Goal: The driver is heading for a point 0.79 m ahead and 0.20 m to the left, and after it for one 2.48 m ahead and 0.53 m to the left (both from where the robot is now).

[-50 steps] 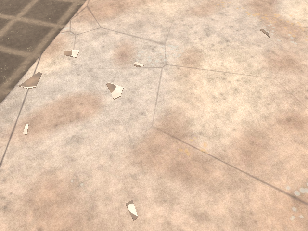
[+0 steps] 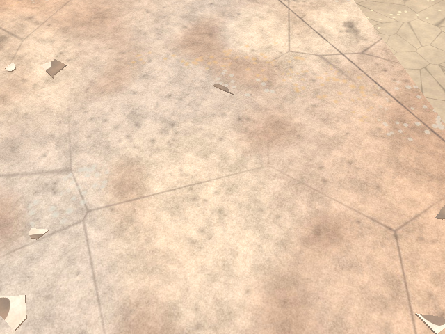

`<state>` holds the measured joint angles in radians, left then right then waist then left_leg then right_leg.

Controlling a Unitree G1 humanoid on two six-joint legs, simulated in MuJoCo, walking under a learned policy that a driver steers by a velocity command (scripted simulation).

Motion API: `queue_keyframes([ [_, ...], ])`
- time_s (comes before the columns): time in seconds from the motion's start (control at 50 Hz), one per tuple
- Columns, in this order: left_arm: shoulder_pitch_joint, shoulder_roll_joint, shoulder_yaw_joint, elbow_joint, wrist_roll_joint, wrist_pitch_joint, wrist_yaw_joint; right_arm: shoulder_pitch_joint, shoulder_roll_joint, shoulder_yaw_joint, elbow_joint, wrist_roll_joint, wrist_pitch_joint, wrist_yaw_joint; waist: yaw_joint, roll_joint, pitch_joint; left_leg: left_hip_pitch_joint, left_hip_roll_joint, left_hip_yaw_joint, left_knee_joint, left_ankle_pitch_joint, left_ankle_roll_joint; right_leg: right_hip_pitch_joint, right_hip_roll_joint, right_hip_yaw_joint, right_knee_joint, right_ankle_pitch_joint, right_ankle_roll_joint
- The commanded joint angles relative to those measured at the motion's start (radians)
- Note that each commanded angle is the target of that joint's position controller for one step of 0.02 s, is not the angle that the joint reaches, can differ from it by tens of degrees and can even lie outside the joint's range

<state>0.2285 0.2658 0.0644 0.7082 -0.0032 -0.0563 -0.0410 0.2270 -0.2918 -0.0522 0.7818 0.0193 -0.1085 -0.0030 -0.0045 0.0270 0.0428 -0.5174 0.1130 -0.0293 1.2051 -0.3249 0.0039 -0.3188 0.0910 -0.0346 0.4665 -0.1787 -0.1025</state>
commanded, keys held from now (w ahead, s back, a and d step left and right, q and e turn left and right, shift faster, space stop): w+q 0.52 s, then q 0.34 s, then no key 0.14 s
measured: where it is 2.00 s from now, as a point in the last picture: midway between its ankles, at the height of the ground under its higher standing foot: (190, 220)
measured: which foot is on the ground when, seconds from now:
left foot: up 0.00-0.40, down 0.42-0.84, up 0.86-1.00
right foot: down 0.00-0.40, up 0.42-0.82, down 0.84-1.00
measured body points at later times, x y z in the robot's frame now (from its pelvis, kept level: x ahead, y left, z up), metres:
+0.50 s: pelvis +0.29 +0.07 -0.01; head +0.33 +0.08 +0.43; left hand +0.30 +0.36 -0.13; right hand +0.50 -0.15 -0.11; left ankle +0.35 +0.15 -0.74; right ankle +0.13 -0.08 -0.63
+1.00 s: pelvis +0.49 +0.08 +0.00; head +0.53 +0.09 +0.44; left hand +0.52 +0.39 -0.09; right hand +0.75 -0.10 -0.11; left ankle +0.37 +0.17 -0.65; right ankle +0.62 +0.04 -0.74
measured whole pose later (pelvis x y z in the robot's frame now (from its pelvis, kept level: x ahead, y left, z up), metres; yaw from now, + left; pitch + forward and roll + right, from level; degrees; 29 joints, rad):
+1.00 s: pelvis +0.49 +0.08 +0.00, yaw +30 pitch +2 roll +0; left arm 0.11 0.24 0.03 0.68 0.03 -0.03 0.01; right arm 0.21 -0.32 -0.07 0.66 0.01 0.05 -0.04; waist 0.00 0.03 0.04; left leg -0.48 -0.07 -0.10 1.18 -0.52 -0.06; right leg -0.42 0.02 0.01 0.49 -0.11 -0.03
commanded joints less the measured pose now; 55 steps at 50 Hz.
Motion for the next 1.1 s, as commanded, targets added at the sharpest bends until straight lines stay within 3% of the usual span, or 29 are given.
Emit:
queue_keyframes([
  [0.02,-0.009,0.107,0.025,-0.046,0.008,-0.043,0.004,0.089,-0.086,-0.027,-0.024,-0.005,0.024,-0.004,-0.028,-0.064,-0.105,-0.095,0.059,-0.033,-0.046,0.103,-0.008,0.137,-0.291,0.242,-0.263,0.340,-0.174],
  [0.1,0.041,0.115,0.025,0.005,0.012,-0.052,0.021,-0.009,-0.064,-0.021,-0.050,-0.004,0.035,-0.004,0.007,-0.067,-0.040,-0.200,0.043,-0.045,-0.224,0.311,-0.019,0.168,-0.263,0.109,-0.304,0.388,-0.123],
  [0.18,0.058,0.131,0.023,0.032,0.012,-0.053,0.034,-0.107,-0.041,-0.012,-0.073,0.004,0.024,0.017,0.056,-0.072,-0.004,-0.186,-0.009,-0.029,-0.457,0.493,0.005,0.225,-0.261,0.022,-0.334,0.329,-0.062],
  [0.3,0.112,0.146,0.029,0.086,0.003,-0.020,0.049,-0.222,-0.018,0.001,-0.150,0.002,0.017,0.062,0.094,-0.060,0.040,-0.286,-0.045,0.027,-0.595,0.368,0.048,0.457,-0.340,-0.029,-0.255,0.484,-0.054],
  [0.36,0.078,0.186,0.037,0.074,-0.001,0.003,0.066,-0.166,-0.049,-0.015,-0.172,-0.001,0.024,0.075,0.038,-0.114,-0.037,-0.132,-0.126,0.124,-0.595,0.204,0.098,0.484,-0.341,-0.073,-0.081,0.939,-0.027],
  [0.38,0.067,0.200,0.039,0.069,0.000,0.010,0.073,-0.082,-0.080,-0.030,-0.162,-0.001,0.028,0.073,-0.012,-0.133,-0.092,-0.013,-0.164,0.144,-0.593,0.164,0.122,0.469,-0.334,-0.086,0.043,1.074,-0.016],
  [0.4,0.046,0.205,0.038,0.063,-0.004,0.014,0.079,0.068,-0.130,-0.056,-0.132,0.000,0.030,0.063,-0.097,-0.116,-0.168,0.210,-0.192,0.134,-0.662,0.224,0.159,0.382,-0.304,-0.113,0.245,1.051,0.011],
  [0.42,0.051,0.177,0.023,0.042,0.007,0.002,0.082,0.220,-0.214,-0.084,-0.109,-0.005,0.038,0.043,-0.163,-0.010,-0.273,0.525,-0.052,-0.092,-0.692,0.271,0.227,0.145,-0.252,-0.121,0.556,0.722,0.047],
  [0.44,0.180,0.022,-0.025,0.006,0.034,-0.031,0.052,0.209,-0.284,-0.093,-0.114,-0.003,0.030,0.040,-0.035,0.236,-0.373,0.890,0.201,-0.656,-0.747,0.174,0.431,-0.324,-0.019,-0.014,0.907,-0.348,0.109],
  [0.46,0.081,0.117,-0.011,0.004,0.003,-0.072,0.030,0.253,-0.193,-0.072,-0.117,-0.001,0.030,0.035,-0.122,0.129,-0.446,0.949,0.209,-0.769,-0.850,0.084,0.429,-0.444,-0.039,0.166,0.992,-0.383,0.090],
  [0.48,-0.016,0.151,-0.003,-0.036,-0.032,-0.092,0.020,0.205,-0.155,-0.062,-0.122,-0.006,0.030,0.030,-0.123,0.078,-0.289,0.839,0.178,-0.612,-0.875,0.123,0.371,-0.510,-0.093,0.167,0.950,-0.289,0.072],
  [0.5,-0.044,0.137,-0.009,-0.047,-0.022,-0.100,0.024,0.132,-0.138,-0.056,-0.139,-0.002,0.032,0.030,-0.076,-0.033,-0.197,0.677,0.137,-0.500,-0.888,0.210,0.337,-0.479,-0.136,0.151,0.852,-0.216,0.069],
  [0.52,-0.054,0.140,-0.002,-0.044,0.002,-0.097,0.030,0.070,-0.115,-0.048,-0.157,-0.003,0.035,0.029,-0.037,-0.070,-0.131,0.538,0.101,-0.424,-0.908,0.318,0.319,-0.425,-0.162,0.135,0.767,-0.184,0.083],
  [0.56,-0.017,0.143,0.008,-0.051,0.017,-0.069,0.037,0.004,-0.108,-0.042,-0.187,-0.019,0.038,0.023,0.024,-0.030,-0.086,0.371,0.064,-0.343,-0.938,0.570,0.318,-0.324,-0.177,0.123,0.701,-0.171,0.121],
  [0.62,-0.019,0.096,-0.006,-0.056,0.025,-0.040,0.055,-0.005,-0.150,-0.054,-0.175,-0.018,0.042,0.004,0.040,-0.003,-0.074,0.221,-0.002,-0.199,-0.916,0.839,0.289,-0.248,-0.140,0.069,0.502,-0.098,0.177],
  [0.68,-0.096,0.072,-0.016,-0.067,0.022,-0.031,0.057,0.026,-0.162,-0.061,-0.156,0.002,0.073,-0.017,0.001,0.056,-0.133,0.190,-0.075,-0.142,-0.854,0.779,0.210,-0.140,-0.073,0.049,0.280,0.129,0.189],
  [0.74,-0.176,0.089,-0.011,-0.090,0.008,-0.026,0.047,0.061,-0.155,-0.060,-0.144,0.006,0.101,-0.028,-0.033,0.085,-0.155,0.249,-0.062,-0.226,-0.796,0.607,0.171,-0.121,-0.038,0.078,0.137,0.196,0.182],
  [0.78,-0.173,0.119,0.004,-0.093,0.010,-0.030,0.042,0.052,-0.145,-0.058,-0.151,0.002,0.111,-0.035,-0.020,0.096,-0.157,0.309,-0.042,-0.315,-0.736,0.523,0.156,-0.111,-0.038,0.117,0.067,0.160,0.164],
  [0.82,-0.112,0.134,0.017,-0.079,0.017,-0.044,0.040,-0.002,-0.129,-0.054,-0.173,0.001,0.112,-0.039,0.030,0.107,-0.154,0.324,-0.061,-0.357,-0.640,0.454,0.123,-0.028,-0.061,0.119,-0.047,0.229,0.125],
  [0.84,-0.064,0.167,0.026,-0.077,0.032,-0.050,0.047,-0.003,-0.088,-0.042,-0.191,-0.007,0.108,-0.037,0.043,0.062,-0.210,0.278,-0.116,-0.323,-0.507,0.348,0.085,0.121,-0.160,0.174,-0.065,0.394,0.078],
  [0.86,-0.026,0.214,0.031,-0.088,0.049,-0.044,0.059,0.074,-0.025,-0.022,-0.200,-0.030,0.102,-0.034,0.012,-0.136,-0.294,0.099,-0.226,-0.207,-0.262,-0.143,0.028,0.362,-0.382,0.368,-0.004,0.826,-0.024],
  [0.88,0.021,0.219,0.037,-0.061,0.050,-0.025,0.057,0.220,-0.060,-0.020,-0.198,-0.009,0.098,-0.025,-0.039,-0.370,-0.406,-0.066,-0.254,-0.153,-0.044,-0.424,-0.013,0.494,-0.587,0.694,-0.040,0.760,-0.215],
  [0.9,-0.028,0.160,0.026,-0.090,0.025,-0.015,0.056,0.230,-0.149,-0.042,-0.155,-0.003,0.108,-0.024,-0.025,-0.225,-0.360,-0.098,-0.187,-0.173,0.066,-0.354,-0.049,0.423,-0.537,0.686,-0.065,0.529,-0.211],
  [0.92,-0.055,0.111,0.011,-0.102,0.022,-0.002,0.058,0.129,-0.180,-0.053,-0.158,-0.002,0.127,-0.028,0.007,-0.144,-0.273,-0.122,-0.166,-0.135,0.112,-0.280,-0.070,0.348,-0.458,0.531,-0.067,0.389,-0.158],
  [0.94,-0.084,0.097,0.000,-0.104,0.026,0.010,0.056,0.083,-0.165,-0.053,-0.159,-0.003,0.147,-0.035,0.007,-0.096,-0.220,-0.112,-0.151,-0.117,0.101,-0.234,-0.079,0.255,-0.398,0.445,-0.091,0.290,-0.127],
  [0.98,-0.133,0.113,-0.001,-0.094,0.029,0.026,0.056,0.057,-0.115,-0.042,-0.174,-0.006,0.165,-0.039,-0.016,-0.126,-0.133,-0.025,-0.133,-0.079,0.012,-0.167,-0.083,0.079,-0.314,0.317,-0.148,0.212,-0.106],
  [1.0,-0.142,0.112,0.000,-0.088,0.031,0.029,0.056,0.071,-0.082,-0.032,-0.170,-0.007,0.164,-0.037,-0.024,-0.150,-0.127,0.023,-0.137,-0.050,-0.063,-0.151,-0.084,0.044,-0.281,0.261,-0.161,0.214,-0.100],
  [1.04,-0.144,0.107,0.000,-0.076,0.026,0.032,0.055,0.071,-0.047,-0.018,-0.166,-0.015,0.155,-0.035,-0.021,-0.176,-0.151,0.098,-0.128,-0.017,-0.219,-0.155,-0.083,0.048,-0.273,0.214,-0.159,0.269,-0.114],
  [1.1,-0.112,0.105,-0.001,-0.049,0.014,0.036,0.048,0.037,-0.032,-0.006,-0.162,-0.025,0.146,-0.028,0.009,-0.197,-0.183,0.204,-0.104,-0.013,-0.450,-0.087,-0.065,0.069,-0.286,0.239,-0.146,0.204,-0.129],
])
Keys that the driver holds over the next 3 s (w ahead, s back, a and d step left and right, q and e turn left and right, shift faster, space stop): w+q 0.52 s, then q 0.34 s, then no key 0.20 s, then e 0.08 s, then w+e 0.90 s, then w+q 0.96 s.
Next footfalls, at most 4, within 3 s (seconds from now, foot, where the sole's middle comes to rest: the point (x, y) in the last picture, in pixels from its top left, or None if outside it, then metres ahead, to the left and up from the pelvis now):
0.42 left None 0.39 0.16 -0.77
0.84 right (219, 268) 0.66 0.06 -0.77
1.18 left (157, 331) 0.47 0.24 -0.77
1.56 right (226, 246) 0.73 0.04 -0.77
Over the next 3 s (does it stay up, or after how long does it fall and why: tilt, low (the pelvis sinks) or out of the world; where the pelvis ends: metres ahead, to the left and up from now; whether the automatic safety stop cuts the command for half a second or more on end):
stays up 1.32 0.23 -0.02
